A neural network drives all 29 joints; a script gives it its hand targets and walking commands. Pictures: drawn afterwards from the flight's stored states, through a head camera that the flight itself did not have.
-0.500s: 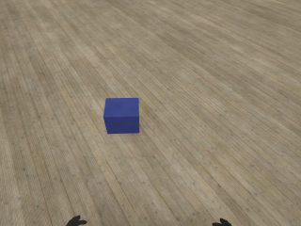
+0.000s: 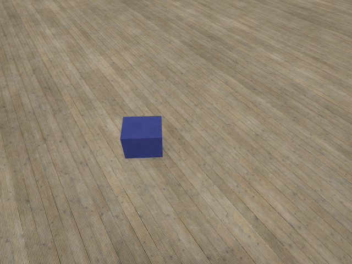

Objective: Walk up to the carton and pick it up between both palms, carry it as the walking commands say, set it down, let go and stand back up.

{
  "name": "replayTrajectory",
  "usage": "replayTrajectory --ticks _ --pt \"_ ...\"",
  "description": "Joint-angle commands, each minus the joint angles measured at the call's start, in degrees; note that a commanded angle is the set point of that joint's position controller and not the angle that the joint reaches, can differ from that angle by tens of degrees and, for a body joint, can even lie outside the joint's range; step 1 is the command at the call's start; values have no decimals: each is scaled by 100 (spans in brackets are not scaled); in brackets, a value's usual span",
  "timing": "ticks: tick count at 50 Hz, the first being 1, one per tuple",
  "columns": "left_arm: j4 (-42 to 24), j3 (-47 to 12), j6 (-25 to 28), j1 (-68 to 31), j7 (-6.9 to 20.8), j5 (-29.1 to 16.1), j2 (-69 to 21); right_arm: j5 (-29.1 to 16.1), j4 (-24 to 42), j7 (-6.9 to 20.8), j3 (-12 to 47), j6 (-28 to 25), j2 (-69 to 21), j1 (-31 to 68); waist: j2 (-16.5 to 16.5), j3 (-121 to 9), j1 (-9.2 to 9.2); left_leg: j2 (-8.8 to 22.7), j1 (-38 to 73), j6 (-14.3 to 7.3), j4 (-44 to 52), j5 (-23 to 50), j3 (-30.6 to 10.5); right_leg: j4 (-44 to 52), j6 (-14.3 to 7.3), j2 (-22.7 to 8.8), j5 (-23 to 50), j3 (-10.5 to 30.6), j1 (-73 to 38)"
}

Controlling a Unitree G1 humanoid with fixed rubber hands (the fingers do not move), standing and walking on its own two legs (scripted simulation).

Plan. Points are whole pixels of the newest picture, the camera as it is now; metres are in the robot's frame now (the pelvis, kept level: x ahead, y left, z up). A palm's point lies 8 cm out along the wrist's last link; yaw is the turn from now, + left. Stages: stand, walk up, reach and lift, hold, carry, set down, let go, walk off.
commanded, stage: stand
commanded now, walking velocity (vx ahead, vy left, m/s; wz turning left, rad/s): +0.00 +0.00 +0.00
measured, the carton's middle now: (143, 137) +1.00 +0.23 -0.66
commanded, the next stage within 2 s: walk up in 0.40 s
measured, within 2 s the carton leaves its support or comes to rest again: neither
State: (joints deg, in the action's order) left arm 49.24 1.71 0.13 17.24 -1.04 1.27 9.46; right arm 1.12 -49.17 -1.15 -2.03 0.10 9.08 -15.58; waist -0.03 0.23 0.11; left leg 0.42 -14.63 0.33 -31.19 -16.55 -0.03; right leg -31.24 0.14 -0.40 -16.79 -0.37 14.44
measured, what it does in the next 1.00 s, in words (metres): steps to the left: left foot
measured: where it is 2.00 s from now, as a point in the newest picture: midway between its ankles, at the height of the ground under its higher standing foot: (146, 220)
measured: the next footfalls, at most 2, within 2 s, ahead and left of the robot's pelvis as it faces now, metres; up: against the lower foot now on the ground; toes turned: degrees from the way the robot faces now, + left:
left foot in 0.94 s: +0.12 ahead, +0.23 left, +0.00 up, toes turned +9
right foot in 1.28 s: +0.27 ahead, +0.00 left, +0.00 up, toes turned +5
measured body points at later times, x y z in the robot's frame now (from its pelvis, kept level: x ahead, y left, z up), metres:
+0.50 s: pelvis +0.00 +0.00 +0.01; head +0.00 +0.00 +0.46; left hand +0.00 +0.22 -0.15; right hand +0.01 -0.22 -0.15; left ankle +0.00 +0.12 -0.73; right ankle +0.00 -0.12 -0.73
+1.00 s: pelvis +0.05 +0.10 -0.02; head +0.04 +0.11 +0.43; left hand +0.02 +0.38 -0.17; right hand +0.08 -0.18 -0.15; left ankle +0.08 +0.23 -0.73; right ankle +0.02 -0.06 -0.69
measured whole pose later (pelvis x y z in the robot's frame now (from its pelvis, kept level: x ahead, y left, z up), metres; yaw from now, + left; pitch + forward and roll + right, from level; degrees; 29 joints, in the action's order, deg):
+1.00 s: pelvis +0.05 +0.10 -0.02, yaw +5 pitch -3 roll +1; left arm 54.9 1.5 -0.5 23.7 0.9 4.1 17.2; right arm 2.2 -52.3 -0.3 -3.6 -1.4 14.8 -22.3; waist 2.9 1.8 -1.9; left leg 0.8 -20.0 -0.4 -42.0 -17.6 3.6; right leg -62.2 -2.8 -7.4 -34.8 0.9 21.0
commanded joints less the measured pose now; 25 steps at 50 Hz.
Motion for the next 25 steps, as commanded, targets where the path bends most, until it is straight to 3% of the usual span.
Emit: replayTrajectory --ticks 1,7,9,15,21,23,25 --pt "-148 137 107 116 -49 -6 433 -8 198 -51 -136 -112 560 -139 53 -45 -13 298 96 -270 532 952 -318 585 -253 -322 929 331 -96" --pt "173 164 99 186 -66 -15 445 -26 -98 -69 -141 -97 574 -179 -58 83 22 329 150 -265 705 896 -346 758 -255 -354 871 370 -157" --pt "301 170 95 260 -75 -45 481 -30 -201 -86 -140 -85 546 -252 93 174 16 338 129 -261 779 905 -388 819 -248 -354 865 380 -210" --pt "590 193 71 242 -112 -35 485 -7 -490 -89 -112 -90 446 -238 -121 226 30 345 154 -242 894 940 -366 885 -248 -383 833 386 -302" --pt "918 121 75 310 -105 -52 260 -39 -752 -105 -96 -77 400 -284 122 293 33 375 260 -243 943 842 -411 1001 -227 -377 736 348 -240" --pt "981 121 66 333 -108 -52 307 -46 -872 -108 -69 -65 340 -389 -81 312 11 343 289 -205 957 813 -366 1045 -223 -366 751 363 -252" --pt "1081 86 59 305 -133 -53 205 -63 -944 -108 -57 -61 279 -380 -52 359 -28 355 266 -206 1007 767 -334 1111 -227 -392 666 382 -222"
